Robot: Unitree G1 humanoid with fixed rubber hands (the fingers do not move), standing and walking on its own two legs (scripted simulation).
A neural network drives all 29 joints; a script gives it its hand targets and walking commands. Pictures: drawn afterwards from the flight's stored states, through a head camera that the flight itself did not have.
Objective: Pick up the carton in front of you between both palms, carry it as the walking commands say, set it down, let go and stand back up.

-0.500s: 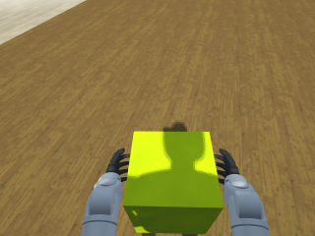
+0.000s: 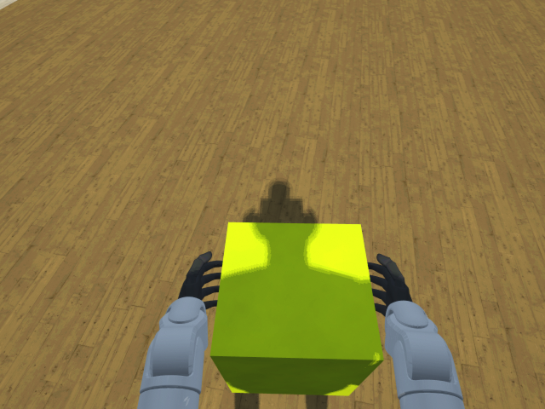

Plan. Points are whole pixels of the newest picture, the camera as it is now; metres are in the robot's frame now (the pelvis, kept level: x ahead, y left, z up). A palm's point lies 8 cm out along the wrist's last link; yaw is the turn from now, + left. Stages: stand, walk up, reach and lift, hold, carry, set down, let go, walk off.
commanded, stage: carry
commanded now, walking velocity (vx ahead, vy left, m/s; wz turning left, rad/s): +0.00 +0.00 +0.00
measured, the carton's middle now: (292, 314) +0.30 +0.00 -0.08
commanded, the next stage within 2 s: hold in 1.90 s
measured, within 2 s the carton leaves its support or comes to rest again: neither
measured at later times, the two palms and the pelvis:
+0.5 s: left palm (204, 231) +0.40 +0.15 +0.03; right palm (386, 229) +0.41 -0.15 +0.03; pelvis +0.11 -0.01 -0.01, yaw +2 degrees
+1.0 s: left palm (195, 253) +0.36 +0.15 +0.03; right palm (385, 252) +0.37 -0.14 +0.03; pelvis +0.08 -0.01 -0.01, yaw +2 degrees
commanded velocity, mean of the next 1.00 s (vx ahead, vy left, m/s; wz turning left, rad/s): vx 0.00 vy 0.00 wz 0.00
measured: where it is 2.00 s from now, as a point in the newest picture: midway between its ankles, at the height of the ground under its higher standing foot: outside the picture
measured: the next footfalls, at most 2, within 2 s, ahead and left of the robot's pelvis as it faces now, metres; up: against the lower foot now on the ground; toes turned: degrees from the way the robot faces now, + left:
right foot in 0.08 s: +0.13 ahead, -0.13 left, +0.00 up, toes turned +18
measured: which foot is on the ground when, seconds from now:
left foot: down 0.00-1.00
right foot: up 0.00-0.06, down 0.08-1.00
